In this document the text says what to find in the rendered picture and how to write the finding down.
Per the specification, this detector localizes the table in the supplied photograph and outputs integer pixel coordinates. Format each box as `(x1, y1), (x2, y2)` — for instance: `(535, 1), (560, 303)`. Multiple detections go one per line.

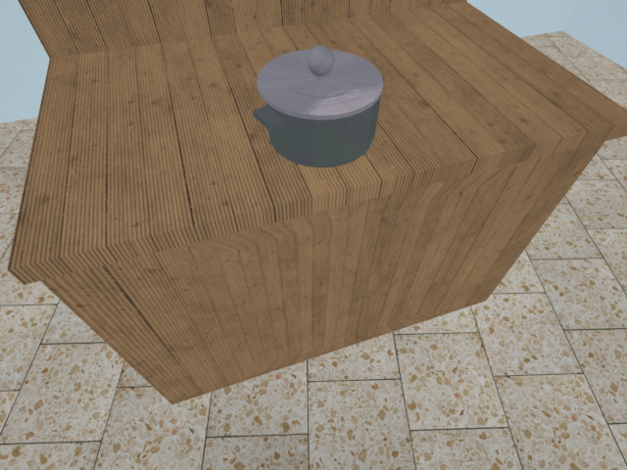
(7, 0), (627, 404)

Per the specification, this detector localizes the knob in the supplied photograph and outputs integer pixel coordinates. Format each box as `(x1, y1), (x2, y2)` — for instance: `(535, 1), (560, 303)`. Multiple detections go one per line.
(307, 45), (335, 76)

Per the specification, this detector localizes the lid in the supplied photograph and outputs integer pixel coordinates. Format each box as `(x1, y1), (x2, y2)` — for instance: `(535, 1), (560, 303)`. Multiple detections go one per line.
(257, 49), (383, 120)

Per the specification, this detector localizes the pot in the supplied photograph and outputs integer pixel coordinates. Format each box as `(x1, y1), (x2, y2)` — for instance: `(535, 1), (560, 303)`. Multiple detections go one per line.
(253, 76), (385, 167)

